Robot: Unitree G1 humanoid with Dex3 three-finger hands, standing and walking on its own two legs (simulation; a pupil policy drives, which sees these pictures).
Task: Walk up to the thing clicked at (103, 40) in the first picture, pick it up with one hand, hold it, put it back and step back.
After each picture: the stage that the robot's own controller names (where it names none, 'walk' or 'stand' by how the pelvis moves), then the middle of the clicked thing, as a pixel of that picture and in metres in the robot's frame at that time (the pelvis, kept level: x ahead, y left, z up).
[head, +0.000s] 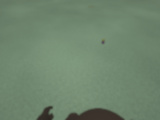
stand; (103, 41) +1.76 -0.29 -0.72
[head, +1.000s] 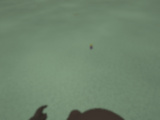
walk; (91, 46) +1.65 +0.09 -0.70
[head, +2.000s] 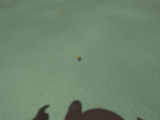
walk; (79, 58) +1.10 +0.28 -0.71
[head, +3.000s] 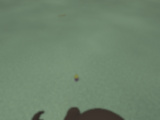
walk; (76, 78) +0.67 +0.23 -0.70
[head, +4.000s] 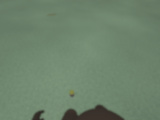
walk; (71, 93) +0.40 +0.19 -0.71
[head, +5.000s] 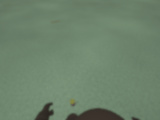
stand; (72, 102) +0.32 +0.21 -0.72
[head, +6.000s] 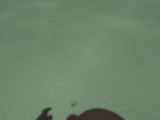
stand; (72, 102) +0.31 +0.20 -0.73
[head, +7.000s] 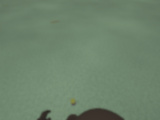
stand; (73, 102) +0.33 +0.20 -0.73
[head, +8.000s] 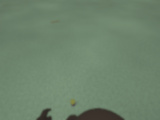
stand; (73, 102) +0.32 +0.20 -0.73
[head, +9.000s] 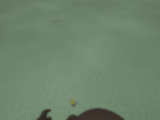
go down; (73, 102) +0.31 +0.20 -0.73
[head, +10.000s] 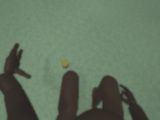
go down; (65, 64) +0.40 +0.22 -0.36
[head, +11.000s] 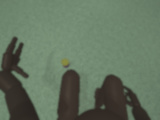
go down; (65, 63) +0.40 +0.23 -0.31
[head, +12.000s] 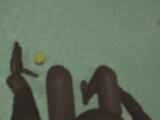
close in; (39, 59) +0.38 +0.27 -0.22
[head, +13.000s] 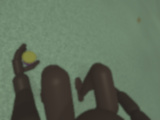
close; (29, 59) +0.38 +0.27 -0.22
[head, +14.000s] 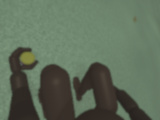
lift; (27, 59) +0.37 +0.27 -0.22
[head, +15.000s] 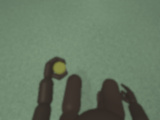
lift; (61, 70) +0.31 +0.22 -0.03
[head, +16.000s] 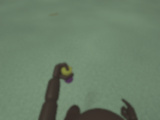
hold; (67, 74) +0.32 +0.17 +0.02
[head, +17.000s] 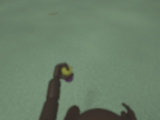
hold; (68, 74) +0.33 +0.17 +0.01
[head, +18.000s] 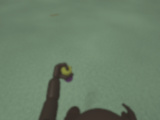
hold; (67, 74) +0.33 +0.17 +0.01
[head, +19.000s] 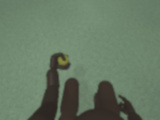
crouch; (64, 63) +0.39 +0.19 -0.08
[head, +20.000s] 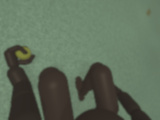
lower; (25, 56) +0.40 +0.28 -0.22
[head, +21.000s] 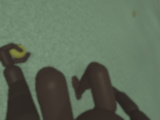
lower; (19, 54) +0.41 +0.29 -0.22
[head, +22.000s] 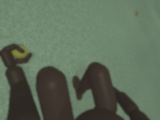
lower; (21, 55) +0.40 +0.29 -0.22
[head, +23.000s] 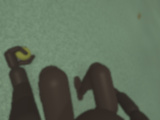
lower; (24, 56) +0.39 +0.29 -0.22
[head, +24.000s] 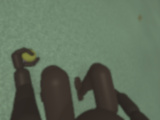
loosen; (29, 58) +0.38 +0.27 -0.22
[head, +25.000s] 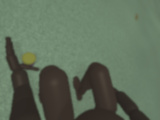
withdraw; (29, 60) +0.38 +0.26 -0.23
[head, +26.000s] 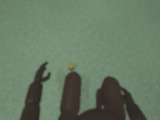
walk; (71, 66) +0.41 +0.20 -0.36
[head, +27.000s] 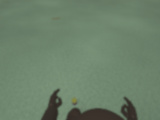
stand; (74, 101) +0.33 +0.16 -0.66
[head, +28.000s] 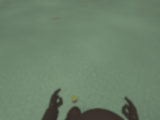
stand; (74, 99) +0.35 +0.18 -0.66
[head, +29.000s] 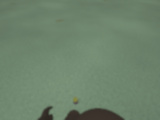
stand; (75, 100) +0.35 +0.17 -0.70
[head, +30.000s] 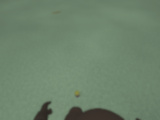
walk; (77, 94) +0.37 +0.15 -0.71
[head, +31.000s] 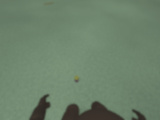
walk; (76, 79) +0.54 +0.14 -0.71
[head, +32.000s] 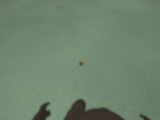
walk; (80, 62) +0.88 +0.24 -0.70
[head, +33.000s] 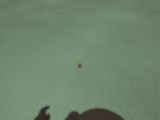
stand; (79, 64) +0.96 +0.20 -0.71
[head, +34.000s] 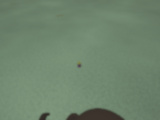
stand; (79, 64) +1.00 +0.23 -0.72
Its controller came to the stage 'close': yes
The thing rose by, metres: 0.72
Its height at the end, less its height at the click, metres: +0.00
